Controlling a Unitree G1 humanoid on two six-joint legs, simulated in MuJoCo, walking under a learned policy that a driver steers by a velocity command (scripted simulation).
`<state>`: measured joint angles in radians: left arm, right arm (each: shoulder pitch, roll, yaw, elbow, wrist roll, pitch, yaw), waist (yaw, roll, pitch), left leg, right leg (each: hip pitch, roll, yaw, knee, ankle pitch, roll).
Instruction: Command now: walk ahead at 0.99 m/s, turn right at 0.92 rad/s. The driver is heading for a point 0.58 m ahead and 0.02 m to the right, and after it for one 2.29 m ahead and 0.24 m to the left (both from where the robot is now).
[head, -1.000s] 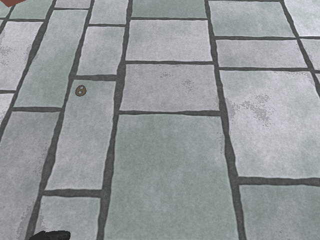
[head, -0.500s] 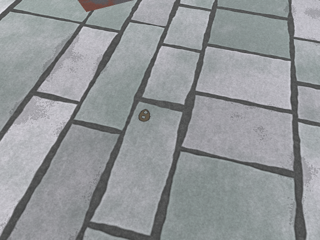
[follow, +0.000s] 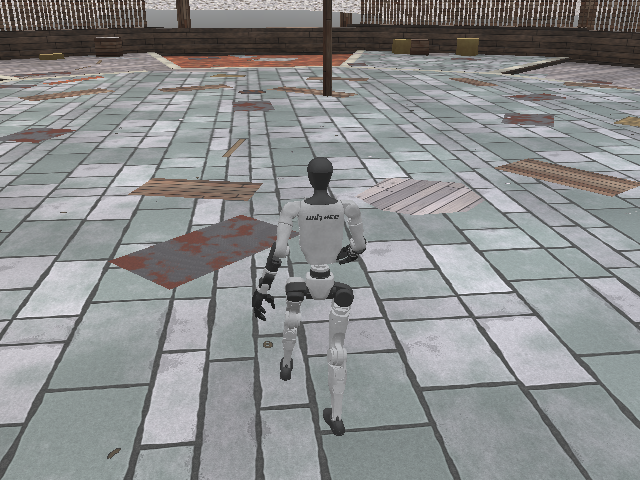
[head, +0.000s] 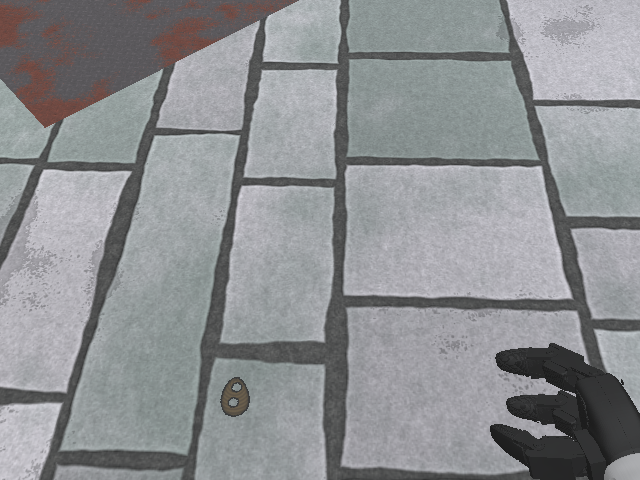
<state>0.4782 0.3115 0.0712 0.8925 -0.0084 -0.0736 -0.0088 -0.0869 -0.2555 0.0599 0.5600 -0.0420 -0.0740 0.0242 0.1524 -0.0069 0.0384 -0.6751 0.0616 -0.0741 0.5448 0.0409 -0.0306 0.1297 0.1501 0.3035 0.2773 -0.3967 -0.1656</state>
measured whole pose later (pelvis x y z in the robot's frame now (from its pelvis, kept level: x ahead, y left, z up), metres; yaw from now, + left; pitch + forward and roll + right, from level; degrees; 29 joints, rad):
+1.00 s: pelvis +0.90 -0.17 -0.03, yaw -8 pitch -1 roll +0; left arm 0.33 0.26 0.01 0.87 0.03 -0.08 0.02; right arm 0.20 -0.31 -0.05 0.78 -0.01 -0.02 0.04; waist -0.04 0.02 0.05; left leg -0.51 -0.13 0.13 0.71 -0.25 0.20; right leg -0.08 0.02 -0.11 1.29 -0.35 0.01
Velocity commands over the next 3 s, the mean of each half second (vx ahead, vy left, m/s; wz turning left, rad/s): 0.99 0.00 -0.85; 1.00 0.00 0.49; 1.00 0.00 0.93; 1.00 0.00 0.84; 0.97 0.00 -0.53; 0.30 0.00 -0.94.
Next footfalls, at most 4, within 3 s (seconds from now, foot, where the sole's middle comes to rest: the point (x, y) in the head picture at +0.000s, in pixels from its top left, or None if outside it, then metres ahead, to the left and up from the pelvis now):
0.04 left None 0.26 0.17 -0.76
0.50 right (455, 415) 0.59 -0.15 -0.76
0.94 left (472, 244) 1.05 -0.18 -0.76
1.36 right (537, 141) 1.45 -0.36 -0.76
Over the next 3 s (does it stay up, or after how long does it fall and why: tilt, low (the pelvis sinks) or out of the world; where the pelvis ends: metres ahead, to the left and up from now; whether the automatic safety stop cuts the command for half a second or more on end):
stays up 2.34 0.37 0.01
